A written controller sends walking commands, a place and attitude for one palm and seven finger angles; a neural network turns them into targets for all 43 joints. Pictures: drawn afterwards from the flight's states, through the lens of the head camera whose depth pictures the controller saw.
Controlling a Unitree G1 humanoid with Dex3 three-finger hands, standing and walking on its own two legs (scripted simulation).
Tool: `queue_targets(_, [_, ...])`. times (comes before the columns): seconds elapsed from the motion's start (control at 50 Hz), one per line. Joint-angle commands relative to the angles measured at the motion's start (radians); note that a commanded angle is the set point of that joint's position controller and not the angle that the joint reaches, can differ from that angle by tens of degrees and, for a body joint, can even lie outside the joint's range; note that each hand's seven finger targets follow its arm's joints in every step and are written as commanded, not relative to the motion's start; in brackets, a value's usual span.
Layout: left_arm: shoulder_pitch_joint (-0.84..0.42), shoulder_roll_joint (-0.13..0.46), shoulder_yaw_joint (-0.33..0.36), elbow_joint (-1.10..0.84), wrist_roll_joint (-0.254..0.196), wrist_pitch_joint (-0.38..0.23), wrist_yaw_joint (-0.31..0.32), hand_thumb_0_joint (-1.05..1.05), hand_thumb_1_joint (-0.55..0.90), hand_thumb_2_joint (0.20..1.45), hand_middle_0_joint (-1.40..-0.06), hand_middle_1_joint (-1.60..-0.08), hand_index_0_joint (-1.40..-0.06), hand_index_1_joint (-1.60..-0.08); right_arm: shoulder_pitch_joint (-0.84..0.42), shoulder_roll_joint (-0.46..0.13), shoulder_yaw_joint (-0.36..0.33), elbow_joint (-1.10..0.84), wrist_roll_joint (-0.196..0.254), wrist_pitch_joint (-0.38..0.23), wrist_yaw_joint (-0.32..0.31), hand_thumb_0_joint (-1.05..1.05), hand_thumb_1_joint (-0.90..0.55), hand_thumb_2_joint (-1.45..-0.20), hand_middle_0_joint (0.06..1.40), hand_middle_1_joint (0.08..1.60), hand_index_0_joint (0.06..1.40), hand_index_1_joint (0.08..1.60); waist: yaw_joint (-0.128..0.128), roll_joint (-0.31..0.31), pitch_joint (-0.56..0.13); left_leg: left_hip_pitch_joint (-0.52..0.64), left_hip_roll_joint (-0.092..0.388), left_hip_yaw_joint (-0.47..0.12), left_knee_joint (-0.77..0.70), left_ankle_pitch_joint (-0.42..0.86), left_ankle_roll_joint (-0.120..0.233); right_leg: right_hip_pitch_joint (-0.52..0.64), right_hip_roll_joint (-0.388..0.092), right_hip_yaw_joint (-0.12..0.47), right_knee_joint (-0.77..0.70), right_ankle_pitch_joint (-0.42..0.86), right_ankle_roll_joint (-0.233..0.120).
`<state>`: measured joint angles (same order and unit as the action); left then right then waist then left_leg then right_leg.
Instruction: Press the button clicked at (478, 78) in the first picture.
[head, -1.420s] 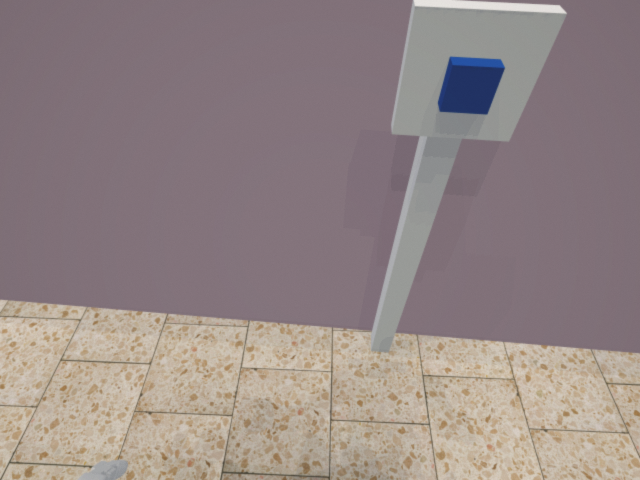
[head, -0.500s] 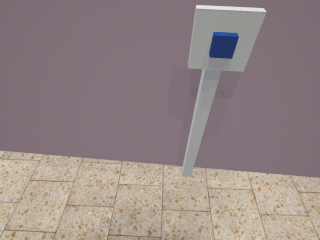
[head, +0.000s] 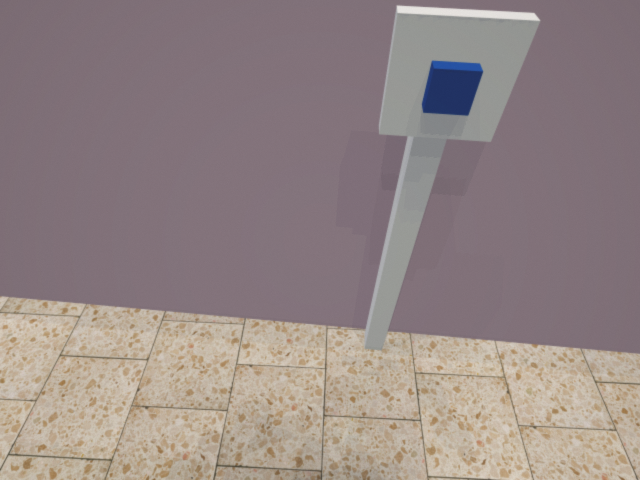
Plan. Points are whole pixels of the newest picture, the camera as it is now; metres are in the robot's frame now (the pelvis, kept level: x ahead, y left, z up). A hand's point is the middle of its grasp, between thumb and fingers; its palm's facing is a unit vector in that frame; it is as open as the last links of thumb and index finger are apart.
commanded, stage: look at it before walking up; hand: left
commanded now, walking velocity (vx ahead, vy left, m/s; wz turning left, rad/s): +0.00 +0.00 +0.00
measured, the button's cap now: (450, 87) +0.63 -0.16 +0.19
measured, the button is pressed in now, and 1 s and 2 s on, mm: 0 0 0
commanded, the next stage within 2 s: walk to a spot facing it in 0.02 s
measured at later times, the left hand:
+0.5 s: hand out of the picture +0.06 +0.19 -0.19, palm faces -0.14 -0.95 -0.27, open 7.4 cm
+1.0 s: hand out of the picture +0.12 +0.22 -0.19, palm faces -0.34 -0.91 -0.23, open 7.4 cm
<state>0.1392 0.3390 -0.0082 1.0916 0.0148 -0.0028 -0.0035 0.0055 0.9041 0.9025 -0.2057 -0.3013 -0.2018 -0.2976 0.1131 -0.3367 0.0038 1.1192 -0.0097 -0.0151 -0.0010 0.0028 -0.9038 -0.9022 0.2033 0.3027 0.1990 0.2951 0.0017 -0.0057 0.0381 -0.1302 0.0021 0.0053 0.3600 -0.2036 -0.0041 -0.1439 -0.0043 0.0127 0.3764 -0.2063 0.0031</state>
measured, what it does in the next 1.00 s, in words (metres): steps on the spot, turning right: left foot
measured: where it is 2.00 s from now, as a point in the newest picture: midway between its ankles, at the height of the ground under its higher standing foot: outside the picture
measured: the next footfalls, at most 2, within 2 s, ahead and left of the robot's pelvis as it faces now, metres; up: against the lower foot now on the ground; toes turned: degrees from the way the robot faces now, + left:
left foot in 0.94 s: +0.04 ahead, +0.13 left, +0.00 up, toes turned -24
right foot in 1.40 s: -0.09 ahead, -0.08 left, +0.00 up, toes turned -46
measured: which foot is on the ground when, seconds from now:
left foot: down 0.00-0.50, up 0.52-0.92, down 0.94-1.00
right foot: down 0.00-0.94, up 0.96-1.00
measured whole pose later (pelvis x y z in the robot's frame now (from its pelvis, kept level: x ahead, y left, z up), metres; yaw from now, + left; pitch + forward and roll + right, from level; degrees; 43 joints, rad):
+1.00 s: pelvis -0.03 +0.04 -0.01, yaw -25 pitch +1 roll -1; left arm 0.22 0.28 0.09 0.92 0.03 0.08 -0.01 0.01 0.91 0.90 -0.20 -0.30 -0.20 -0.30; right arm 0.14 -0.21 -0.03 0.89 -0.01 0.00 -0.04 0.00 -0.91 -0.90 0.20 0.30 0.20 0.29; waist 0.03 -0.06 0.05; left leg -0.25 0.00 0.02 0.54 -0.32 0.02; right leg -0.47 0.11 0.16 0.77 -0.37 0.03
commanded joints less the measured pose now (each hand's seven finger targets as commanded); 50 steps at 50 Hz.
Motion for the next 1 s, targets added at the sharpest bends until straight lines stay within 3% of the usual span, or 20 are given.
queue_targets(0.0, [-0.043, 0.208, 0.044, -0.068, -0.003, -0.027, 0.013, 0.0, 0.9, 0.9, -0.2, -0.3, -0.2, -0.3, -0.048, -0.207, -0.039, -0.062, 0.002, -0.023, -0.014, 0.0, -0.9, -0.9, 0.2, 0.3, 0.2, 0.3, -0.001, 0.001, -0.068, 0.018, 0.116, -0.097, -0.059, 0.14, 0.027, 0.007, -0.117, 0.097, -0.06, 0.14, -0.032])
queue_targets(0.14, [-0.043, 0.206, 0.046, -0.073, -0.003, -0.022, 0.012, 0.0, 0.9, 0.9, -0.2, -0.3, -0.2, -0.3, -0.048, -0.208, -0.044, -0.067, 0.001, -0.022, -0.018, 0.0, -0.9, -0.9, 0.2, 0.3, 0.2, 0.3, -0.002, 0.005, -0.069, 0.048, 0.123, -0.076, -0.037, 0.168, 0.024, -0.015, -0.11, 0.109, -0.045, 0.197, -0.036])
queue_targets(0.2, [0.02, 0.102, 0.037, -0.082, -0.002, 0.013, 0.017, 0.0, 0.9, 0.9, -0.2, -0.3, -0.2, -0.3, 0.02, -0.091, -0.033, -0.076, -0.001, 0.0, -0.025, 0.0, -0.9, -0.9, 0.2, 0.3, 0.2, 0.3, -0.007, 0.0, -0.066, 0.038, 0.132, -0.022, 0.024, 0.181, 0.006, -0.061, -0.103, 0.123, 0.028, 0.268, -0.026])
queue_targets(0.28, [0.052, 0.1, 0.056, -0.139, 0.004, 0.034, 0.012, 0.0, 0.9, 0.9, -0.2, -0.3, -0.2, -0.3, 0.036, -0.109, -0.063, -0.137, -0.003, 0.018, -0.033, 0.0, -0.9, -0.9, 0.2, 0.3, 0.2, 0.3, -0.008, 0.029, -0.062, 0.021, 0.171, -0.011, 0.072, 0.151, 0.023, -0.148, -0.065, 0.131, 0.14, 0.268, -0.026])
queue_targets(0.36, [0.086, 0.069, 0.069, -0.186, 0.006, 0.045, 0.001, 0.0, 0.9, 0.9, -0.2, -0.3, -0.2, -0.3, 0.006, -0.125, -0.087, -0.194, -0.003, 0.022, -0.033, 0.0, -0.9, -0.9, 0.2, 0.3, 0.2, 0.3, 0.01, 0.115, -0.058, -0.047, 0.266, -0.053, 0.055, 0.099, 0.076, -0.203, -0.006, 0.08, 0.334, 0.098, -0.012])
queue_targets(0.4, [0.108, 0.037, 0.077, -0.203, 0.007, 0.05, -0.005, 0.0, 0.9, 0.9, -0.2, -0.3, -0.2, -0.3, -0.016, -0.122, -0.095, -0.218, -0.007, 0.017, -0.03, 0.0, -0.9, -0.9, 0.2, 0.3, 0.2, 0.3, 0.024, 0.197, -0.053, -0.082, 0.342, -0.062, 0.044, 0.183, 0.131, -0.207, 0.003, 0.0, 0.455, -0.192, 0.007])
queue_targets(0.44, [0.176, 0.031, 0.089, -0.202, 0.008, 0.046, -0.01, 0.0, 0.9, 0.9, -0.2, -0.3, -0.2, -0.3, -0.056, -0.112, -0.099, -0.241, -0.009, 0.019, -0.029, 0.0, -0.9, -0.9, 0.2, 0.3, 0.2, 0.3, 0.065, 0.163, -0.043, -0.182, 0.327, 0.004, 0.172, 0.195, 0.105, -0.089, -0.032, 0.002, 0.356, -0.167, 0.0])
queue_targets(0.46, [0.238, 0.062, 0.1, -0.191, 0.015, 0.036, -0.009, 0.0, 0.9, 0.9, -0.2, -0.3, -0.2, -0.3, -0.072, -0.093, -0.098, -0.254, -0.008, 0.027, -0.026, 0.0, -0.9, -0.9, 0.2, 0.3, 0.2, 0.3, 0.1, -0.005, -0.045, -0.253, 0.237, 0.081, 0.367, 0.075, 0.036, -0.03, -0.064, 0.081, 0.178, 0.051, -0.021])
queue_targets(0.48, [0.243, 0.167, 0.119, -0.203, 0.028, 0.018, 0.007, 0.0, 0.9, 0.9, -0.2, -0.3, -0.2, -0.3, -0.027, 0.001, -0.084, -0.283, -0.001, 0.031, -0.023, 0.0, -0.9, -0.9, 0.2, 0.3, 0.2, 0.3, 0.076, -0.375, -0.04, -0.466, 0.045, 0.156, 0.663, -0.328, -0.052, 0.021, -0.315, 0.513, -0.024, 0.276, -0.109])
queue_targets(0.5, [0.268, 0.163, 0.118, -0.209, 0.008, 0.018, 0.018, 0.0, 0.9, 0.9, -0.2, -0.3, -0.2, -0.3, -0.064, -0.026, -0.082, -0.294, 0.0, 0.043, -0.028, 0.0, -0.9, -0.9, 0.2, 0.3, 0.2, 0.3, 0.101, -0.312, -0.043, -0.426, 0.025, -0.021, 0.771, -0.399, -0.043, -0.086, -0.336, 0.622, -0.129, 0.238, -0.155])
queue_targets(0.52, [0.199, 0.142, 0.117, -0.221, 0.008, 0.022, 0.022, 0.0, 0.9, 0.9, -0.2, -0.3, -0.2, -0.3, -0.066, -0.02, -0.089, -0.281, 0.002, 0.042, -0.027, 0.0, -0.9, -0.9, 0.2, 0.3, 0.2, 0.3, 0.061, -0.216, -0.008, -0.454, 0.04, -0.065, 0.829, -0.327, -0.037, -0.1, -0.306, 0.597, -0.126, 0.11, -0.186])
queue_targets(0.56, [0.106, 0.093, 0.11, -0.251, 0.005, 0.018, 0.023, 0.0, 0.9, 0.9, -0.2, -0.3, -0.2, -0.3, -0.011, -0.019, -0.089, -0.255, -0.005, 0.034, -0.02, 0.0, -0.9, -0.9, 0.2, 0.3, 0.2, 0.3, 0.012, -0.083, -0.044, -0.425, 0.073, -0.054, 0.808, -0.203, -0.049, -0.075, -0.232, 0.445, -0.064, 0.135, -0.192])
queue_targets(0.6, [0.114, 0.075, 0.109, -0.25, 0.006, 0.014, 0.021, 0.0, 0.9, 0.9, -0.2, -0.3, -0.2, -0.3, 0.009, 0.002, -0.085, -0.242, -0.007, 0.036, -0.022, 0.0, -0.9, -0.9, 0.2, 0.3, 0.2, 0.3, 0.014, -0.089, -0.09, -0.386, 0.061, -0.032, 0.757, -0.175, -0.06, -0.049, -0.193, 0.383, -0.044, 0.183, -0.179])
queue_targets(0.8, [0.149, 0.092, 0.131, -0.243, 0.014, 0.031, 0.014, 0.0, 0.9, 0.9, -0.2, -0.3, -0.2, -0.3, -0.013, 0.02, -0.08, -0.281, 0.006, 0.025, -0.036, 0.0, -0.9, -0.9, 0.2, 0.3, 0.2, 0.3, 0.047, -0.14, -0.122, -0.288, 0.014, -0.024, 0.422, -0.24, -0.048, -0.009, -0.156, 0.474, -0.027, 0.226, -0.189])
queue_targets(0.88, [0.063, 0.093, 0.13, -0.265, 0.008, 0.043, 0.011, 0.0, 0.9, 0.9, -0.2, -0.3, -0.2, -0.3, 0.134, 0.012, -0.08, -0.257, 0.013, 0.009, -0.046, 0.0, -0.9, -0.9, 0.2, 0.3, 0.2, 0.3, -0.025, -0.142, -0.147, -0.011, -0.006, -0.009, 0.083, -0.097, -0.02, -0.173, -0.099, 0.459, 0.036, 0.18, -0.108])
queue_targets(0.9, [0.046, 0.054, 0.123, -0.283, 0.001, 0.045, 0.006, 0.0, 0.9, 0.9, -0.2, -0.3, -0.2, -0.3, 0.176, -0.032, -0.087, -0.252, 0.009, -0.002, -0.052, 0.0, -0.9, -0.9, 0.2, 0.3, 0.2, 0.3, -0.048, -0.033, -0.15, 0.128, 0.093, -0.109, -0.034, -0.111, 0.019, -0.329, -0.011, 0.383, 0.128, 0.033, -0.055])
queue_targets(0.92, [0.057, -0.007, 0.112, -0.302, -0.004, 0.046, -0.009, 0.0, 0.9, 0.9, -0.2, -0.3, -0.2, -0.3, 0.141, -0.127, -0.103, -0.274, -0.006, -0.003, -0.049, 0.0, -0.9, -0.9, 0.2, 0.3, 0.2, 0.3, -0.033, 0.277, -0.101, 0.179, 0.353, -0.373, -0.151, -0.122, 0.094, -0.528, 0.128, 0.183, 0.375, -0.233, 0.004])
queue_targets(0.94, [0.029, 0.025, 0.125, -0.308, 0.012, 0.044, -0.011, 0.0, 0.9, 0.9, -0.2, -0.3, -0.2, -0.3, 0.101, -0.146, -0.103, -0.295, -0.006, 0.003, -0.05, 0.0, -0.9, -0.9, 0.2, 0.3, 0.2, 0.3, -0.031, 0.263, -0.047, 0.018, 0.488, -0.431, -0.157, -0.035, 0.164, -0.526, 0.069, 0.1, 0.605, -0.33, 0.044])
queue_targets(0.96, [0.039, 0.044, 0.137, -0.285, 0.02, 0.048, -0.012, 0.0, 0.9, 0.9, -0.2, -0.3, -0.2, -0.3, 0.052, -0.094, -0.09, -0.302, -0.011, -0.001, -0.051, 0.0, -0.9, -0.9, 0.2, 0.3, 0.2, 0.3, -0.004, 0.205, -0.037, -0.062, 0.448, -0.387, -0.131, 0.045, 0.181, -0.486, 0.044, 0.124, 0.733, -0.295, 0.052])
queue_targets(0.98, [0.065, 0.046, 0.142, -0.264, 0.021, 0.05, -0.022, 0.0, 0.9, 0.9, -0.2, -0.3, -0.2, -0.3, 0.01, -0.058, -0.078, -0.314, -0.014, -0.002, -0.05, 0.0, -0.9, -0.9, 0.2, 0.3, 0.2, 0.3, 0.026, 0.126, -0.004, -0.103, 0.367, -0.251, -0.105, 0.087, 0.161, -0.458, 0.032, 0.095, 0.83, -0.23, 0.056])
